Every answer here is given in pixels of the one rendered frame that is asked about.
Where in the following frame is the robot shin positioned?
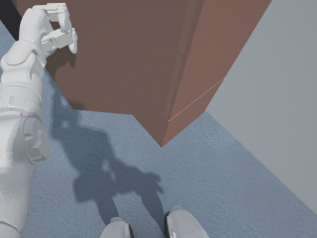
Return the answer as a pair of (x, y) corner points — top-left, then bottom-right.
(110, 217), (124, 223)
(170, 205), (182, 238)

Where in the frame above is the robot left forearm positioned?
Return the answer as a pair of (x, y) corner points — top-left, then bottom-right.
(0, 40), (47, 123)

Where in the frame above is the left robot hand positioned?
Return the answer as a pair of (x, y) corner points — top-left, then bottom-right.
(19, 3), (78, 58)

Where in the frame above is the right robot shin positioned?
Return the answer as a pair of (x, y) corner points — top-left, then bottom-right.
(170, 205), (182, 238)

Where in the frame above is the left robot shin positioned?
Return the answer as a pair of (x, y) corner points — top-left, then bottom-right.
(110, 217), (124, 223)

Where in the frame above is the handle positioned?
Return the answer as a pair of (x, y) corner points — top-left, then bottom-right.
(0, 0), (22, 42)

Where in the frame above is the robot left upper arm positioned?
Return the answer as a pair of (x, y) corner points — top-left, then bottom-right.
(0, 116), (51, 238)

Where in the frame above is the cupboard door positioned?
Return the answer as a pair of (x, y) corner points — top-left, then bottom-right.
(11, 0), (189, 118)

